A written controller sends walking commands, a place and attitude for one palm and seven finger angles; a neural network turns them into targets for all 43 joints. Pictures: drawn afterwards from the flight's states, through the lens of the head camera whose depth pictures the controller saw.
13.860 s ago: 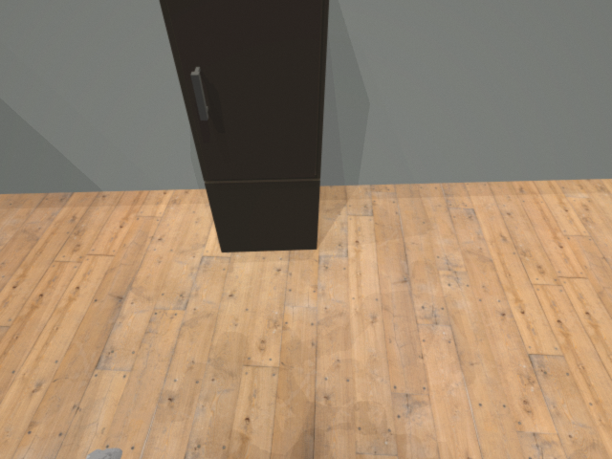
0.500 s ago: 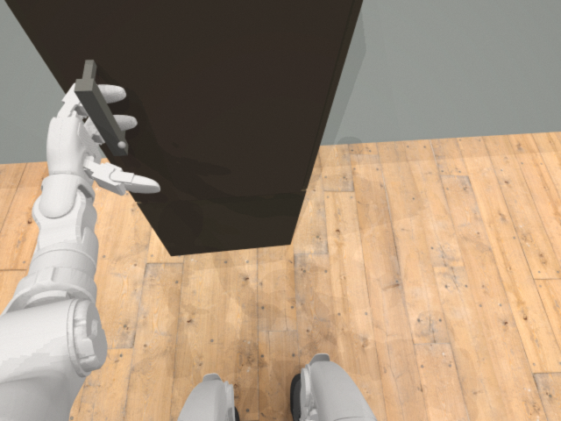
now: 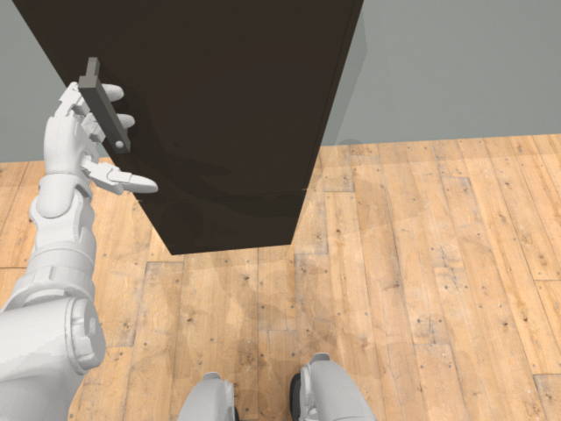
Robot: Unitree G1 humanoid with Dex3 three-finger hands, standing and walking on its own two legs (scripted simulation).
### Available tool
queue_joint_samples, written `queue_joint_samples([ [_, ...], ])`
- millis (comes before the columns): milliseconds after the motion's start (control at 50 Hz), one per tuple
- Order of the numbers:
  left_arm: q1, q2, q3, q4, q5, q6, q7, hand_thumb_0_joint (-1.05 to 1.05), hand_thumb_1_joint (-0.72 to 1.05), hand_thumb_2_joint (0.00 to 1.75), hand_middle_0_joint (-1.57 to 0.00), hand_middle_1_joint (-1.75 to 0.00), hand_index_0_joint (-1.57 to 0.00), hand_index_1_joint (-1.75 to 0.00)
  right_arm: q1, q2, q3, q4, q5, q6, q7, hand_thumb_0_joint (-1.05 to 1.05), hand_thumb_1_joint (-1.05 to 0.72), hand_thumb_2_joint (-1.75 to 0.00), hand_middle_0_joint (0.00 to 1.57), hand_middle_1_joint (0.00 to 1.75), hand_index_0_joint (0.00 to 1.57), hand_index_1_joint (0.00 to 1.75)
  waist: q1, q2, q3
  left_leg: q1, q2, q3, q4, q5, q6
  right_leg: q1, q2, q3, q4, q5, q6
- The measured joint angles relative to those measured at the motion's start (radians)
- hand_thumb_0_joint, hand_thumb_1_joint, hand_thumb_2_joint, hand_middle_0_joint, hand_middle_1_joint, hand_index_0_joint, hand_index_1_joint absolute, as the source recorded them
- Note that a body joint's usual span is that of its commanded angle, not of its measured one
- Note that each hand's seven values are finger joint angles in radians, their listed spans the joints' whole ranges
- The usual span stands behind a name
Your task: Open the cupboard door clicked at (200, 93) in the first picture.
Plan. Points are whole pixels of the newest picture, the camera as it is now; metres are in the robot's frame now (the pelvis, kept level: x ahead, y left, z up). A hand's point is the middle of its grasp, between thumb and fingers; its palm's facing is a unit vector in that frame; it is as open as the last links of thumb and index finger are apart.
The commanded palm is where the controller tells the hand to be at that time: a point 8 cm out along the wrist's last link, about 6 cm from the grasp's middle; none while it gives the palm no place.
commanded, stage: close the thumb around the handle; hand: left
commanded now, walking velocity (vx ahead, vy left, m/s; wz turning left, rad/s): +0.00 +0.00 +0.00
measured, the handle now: (109, 108) +0.54 +0.22 +0.06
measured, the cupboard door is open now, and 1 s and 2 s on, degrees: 0 2 44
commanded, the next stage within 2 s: pull the door open along its arc in 0.68 s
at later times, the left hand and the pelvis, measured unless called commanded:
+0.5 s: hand (124, 139) +0.49 +0.19 +0.05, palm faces +0.04 -1.00 -0.02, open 7.2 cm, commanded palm +0.47 +0.24 +0.05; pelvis +0.00 +0.01 +0.00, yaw +0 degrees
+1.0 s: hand (125, 149) +0.48 +0.19 +0.05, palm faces +0.05 -1.00 -0.02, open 5.7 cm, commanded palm +0.43 +0.24 +0.05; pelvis +0.01 +0.00 +0.01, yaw -1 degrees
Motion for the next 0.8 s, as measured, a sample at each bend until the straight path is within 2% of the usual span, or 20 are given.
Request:
queue_joint_samples([
  [100, -0.006, -0.005, -0.012, 0.003, -0.003, 0.0, 0.004, -0.01, -0.45, 0.32, -0.3, -1.2, -0.3, -1.2, 0.0, 0.002, 0.0, 0.001, 0.0, 0.0, 0.002, 0.0, -0.91, -0.89, 0.2, 0.3, 0.2, 0.3, 0.001, 0.001, -0.001, -0.001, -0.001, 0.001, 0.002, -0.001, 0.002, 0.0, -0.001, 0.002, 0.001, 0.0, 0.003],
  [200, -0.022, -0.009, -0.013, 0.019, 0.007, 0.004, 0.021, -0.01, -0.28, 0.39, -0.31, -1.22, -0.31, -1.22, 0.002, 0.004, 0.003, 0.0, -0.003, 0.0, 0.003, 0.0, -0.91, -0.89, 0.2, 0.3, 0.2, 0.3, -0.002, 0.004, -0.002, -0.009, -0.004, 0.001, 0.008, -0.003, 0.004, -0.008, -0.004, 0.002, 0.006, -0.002, 0.005],
  [320, -0.033, 0.004, -0.001, 0.023, 0.017, 0.003, 0.026, -0.01, 0.0, 0.51, -0.34, -1.25, -0.33, -1.25, 0.005, 0.007, 0.006, -0.002, -0.006, 0.001, 0.004, 0.0, -0.91, -0.89, 0.2, 0.3, 0.2, 0.3, -0.01, 0.006, -0.001, -0.022, -0.003, 0.003, 0.015, -0.006, 0.006, -0.021, -0.002, 0.004, 0.012, -0.003, 0.006],
  [600, -0.005, -0.009, 0.003, 0.001, 0.012, 0.01, 0.028, 0.01, 0.71, 0.81, -0.39, -1.33, -0.38, -1.33, 0.018, 0.009, 0.004, 0.0, -0.005, 0.012, 0.006, 0.0, -0.91, -0.89, 0.2, 0.3, 0.2, 0.3, -0.005, 0.007, -0.001, -0.001, -0.001, 0.007, -0.001, -0.008, 0.006, -0.003, 0.001, 0.009, -0.003, -0.004, 0.008],
  [800, 0.007, -0.02, -0.005, -0.006, 0.009, 0.002, 0.034, 0.01, 0.75, 0.82, -0.38, -1.35, -0.36, -1.34, 0.007, 0.006, -0.001, -0.001, -0.005, 0.009, 0.005, 0.0, -0.91, -0.89, 0.2, 0.3, 0.2, 0.3, -0.003, 0.006, -0.003, 0.008, -0.001, 0.005, -0.006, -0.009, 0.004, 0.006, 0.002, 0.008, -0.005, -0.006, 0.007],
])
